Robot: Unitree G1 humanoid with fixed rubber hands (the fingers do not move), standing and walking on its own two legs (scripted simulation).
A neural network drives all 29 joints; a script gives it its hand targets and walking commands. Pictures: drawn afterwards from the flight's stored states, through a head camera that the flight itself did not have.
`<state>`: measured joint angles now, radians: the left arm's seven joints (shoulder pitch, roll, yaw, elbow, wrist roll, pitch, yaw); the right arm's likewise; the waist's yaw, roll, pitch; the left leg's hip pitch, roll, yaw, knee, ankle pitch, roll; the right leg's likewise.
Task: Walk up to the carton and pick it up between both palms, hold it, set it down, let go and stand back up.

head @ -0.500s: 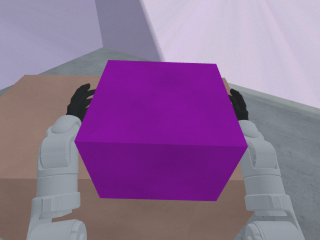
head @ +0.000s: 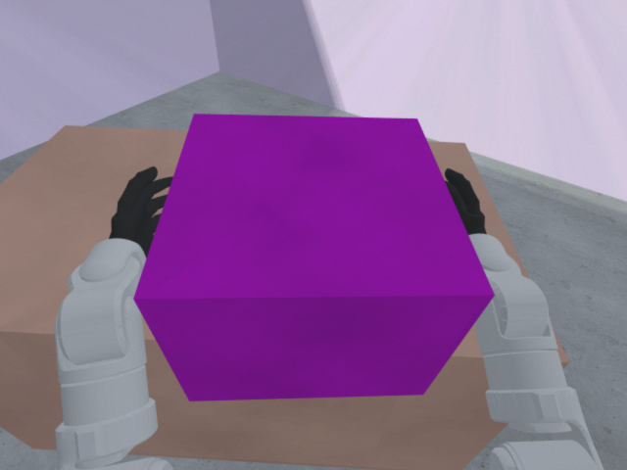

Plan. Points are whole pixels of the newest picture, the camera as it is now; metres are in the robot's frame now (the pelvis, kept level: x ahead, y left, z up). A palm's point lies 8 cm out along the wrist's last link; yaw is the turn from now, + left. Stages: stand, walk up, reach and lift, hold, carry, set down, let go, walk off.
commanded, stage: reach and lift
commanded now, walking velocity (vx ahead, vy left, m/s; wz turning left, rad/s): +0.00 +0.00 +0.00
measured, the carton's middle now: (308, 253) +0.36 +0.00 +0.14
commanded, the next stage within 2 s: hold in 0.62 s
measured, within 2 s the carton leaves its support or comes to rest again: neither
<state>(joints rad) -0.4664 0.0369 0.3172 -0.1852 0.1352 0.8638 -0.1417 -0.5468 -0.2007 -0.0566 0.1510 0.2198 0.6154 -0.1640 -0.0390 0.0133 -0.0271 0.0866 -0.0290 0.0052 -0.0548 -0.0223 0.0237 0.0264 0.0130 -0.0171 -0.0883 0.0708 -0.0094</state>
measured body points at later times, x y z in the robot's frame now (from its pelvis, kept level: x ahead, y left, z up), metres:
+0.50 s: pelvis +0.00 +0.01 +0.00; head -0.02 +0.01 +0.45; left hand +0.35 +0.18 +0.19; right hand +0.36 -0.19 +0.17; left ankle -0.03 +0.10 -0.76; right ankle +0.02 -0.11 -0.76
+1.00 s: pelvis +0.00 +0.01 +0.00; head -0.01 +0.01 +0.45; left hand +0.36 +0.18 +0.19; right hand +0.37 -0.19 +0.17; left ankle -0.03 +0.10 -0.76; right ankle +0.02 -0.11 -0.76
